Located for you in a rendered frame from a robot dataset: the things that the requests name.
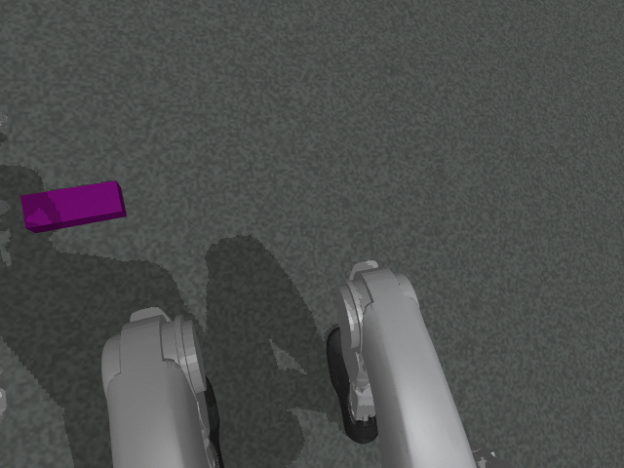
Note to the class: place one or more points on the small box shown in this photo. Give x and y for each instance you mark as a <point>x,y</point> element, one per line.
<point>73,206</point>

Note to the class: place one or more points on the right robot foot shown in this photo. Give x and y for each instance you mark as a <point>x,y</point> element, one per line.
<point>358,431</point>

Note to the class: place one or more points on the right robot hand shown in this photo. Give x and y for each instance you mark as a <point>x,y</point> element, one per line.
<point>485,458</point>

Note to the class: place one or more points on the left robot foot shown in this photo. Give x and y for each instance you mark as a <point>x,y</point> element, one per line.
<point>214,425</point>

